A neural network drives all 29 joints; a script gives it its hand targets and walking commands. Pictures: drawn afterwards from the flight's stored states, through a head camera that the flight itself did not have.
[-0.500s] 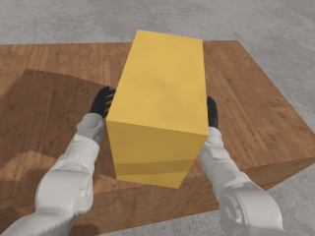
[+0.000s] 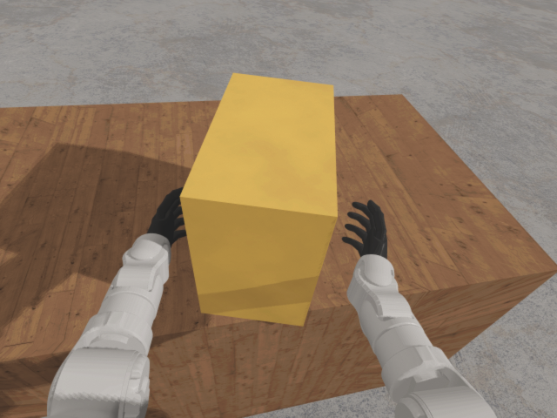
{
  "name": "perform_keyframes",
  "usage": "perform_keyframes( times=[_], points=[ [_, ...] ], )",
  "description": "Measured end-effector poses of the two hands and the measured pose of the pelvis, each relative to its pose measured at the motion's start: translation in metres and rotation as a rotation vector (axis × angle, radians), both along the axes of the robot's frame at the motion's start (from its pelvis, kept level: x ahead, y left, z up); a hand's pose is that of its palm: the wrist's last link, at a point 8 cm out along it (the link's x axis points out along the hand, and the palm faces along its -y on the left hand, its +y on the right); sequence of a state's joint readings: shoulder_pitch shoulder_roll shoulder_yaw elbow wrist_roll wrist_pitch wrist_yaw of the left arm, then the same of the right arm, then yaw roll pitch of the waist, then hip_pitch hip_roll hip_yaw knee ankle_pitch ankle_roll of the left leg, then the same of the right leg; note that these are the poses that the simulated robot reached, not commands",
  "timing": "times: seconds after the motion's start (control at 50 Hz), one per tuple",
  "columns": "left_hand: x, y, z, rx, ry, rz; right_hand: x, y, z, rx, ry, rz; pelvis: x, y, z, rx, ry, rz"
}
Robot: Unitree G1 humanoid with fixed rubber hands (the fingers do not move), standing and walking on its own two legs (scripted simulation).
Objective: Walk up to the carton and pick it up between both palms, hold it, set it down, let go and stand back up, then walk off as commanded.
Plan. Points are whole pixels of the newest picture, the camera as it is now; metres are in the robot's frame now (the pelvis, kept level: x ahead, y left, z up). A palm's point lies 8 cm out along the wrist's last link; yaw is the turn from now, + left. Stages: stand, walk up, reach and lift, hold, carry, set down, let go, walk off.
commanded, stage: set down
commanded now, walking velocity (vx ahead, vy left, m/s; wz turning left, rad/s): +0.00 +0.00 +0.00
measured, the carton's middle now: (267, 198) +0.46 -0.01 +0.06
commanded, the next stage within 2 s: none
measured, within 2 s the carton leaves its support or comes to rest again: neither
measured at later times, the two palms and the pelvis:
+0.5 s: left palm (124, 278) +0.34 +0.21 +0.03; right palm (375, 286) +0.29 -0.15 +0.05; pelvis +0.00 +0.00 +0.00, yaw +0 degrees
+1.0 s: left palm (95, 330) +0.26 +0.24 +0.03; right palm (386, 326) +0.23 -0.15 +0.04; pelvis +0.00 +0.00 +0.00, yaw +0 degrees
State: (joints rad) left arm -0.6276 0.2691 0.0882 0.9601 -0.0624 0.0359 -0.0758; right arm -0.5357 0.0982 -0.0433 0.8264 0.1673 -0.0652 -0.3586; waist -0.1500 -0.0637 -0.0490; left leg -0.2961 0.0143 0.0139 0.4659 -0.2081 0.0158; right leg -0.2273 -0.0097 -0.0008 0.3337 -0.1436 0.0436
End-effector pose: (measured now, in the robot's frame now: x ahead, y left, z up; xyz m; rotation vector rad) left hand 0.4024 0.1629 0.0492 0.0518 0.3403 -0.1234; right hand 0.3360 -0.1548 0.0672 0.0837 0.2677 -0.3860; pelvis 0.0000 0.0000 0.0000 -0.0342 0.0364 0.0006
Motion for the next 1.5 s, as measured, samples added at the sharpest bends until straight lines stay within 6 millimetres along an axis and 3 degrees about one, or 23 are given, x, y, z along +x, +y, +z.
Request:
perform_keyframes(
  times=[0.18,0.62,1.0,1.3,1.5],
  points=[
    [-0.015,0.016,-0.003,-0.009,-0.020,0.023,-0.011,0.007,-0.009,0.001,-0.010,0.014,-0.001,0.000,0.000,0.000,-0.023,0.001],
    [-0.083,0.056,-0.015,0.004,-0.030,0.068,-0.060,0.003,-0.017,0.015,-0.028,-0.018,-0.003,0.000,0.000,0.000,-0.093,0.003],
    [-0.140,0.073,-0.020,0.006,-0.021,0.070,-0.106,0.005,-0.023,0.019,0.027,-0.015,0.002,0.000,0.000,0.000,-0.119,0.004],
    [-0.178,0.074,-0.018,0.005,-0.003,0.078,-0.139,-0.001,-0.029,0.059,0.069,-0.040,0.007,0.000,0.000,0.000,-0.132,0.004],
    [-0.198,0.073,-0.025,0.007,0.038,0.089,-0.145,0.000,-0.035,0.067,0.099,-0.004,0.008,-0.002,0.000,0.000,-0.133,0.003]
  ],
)
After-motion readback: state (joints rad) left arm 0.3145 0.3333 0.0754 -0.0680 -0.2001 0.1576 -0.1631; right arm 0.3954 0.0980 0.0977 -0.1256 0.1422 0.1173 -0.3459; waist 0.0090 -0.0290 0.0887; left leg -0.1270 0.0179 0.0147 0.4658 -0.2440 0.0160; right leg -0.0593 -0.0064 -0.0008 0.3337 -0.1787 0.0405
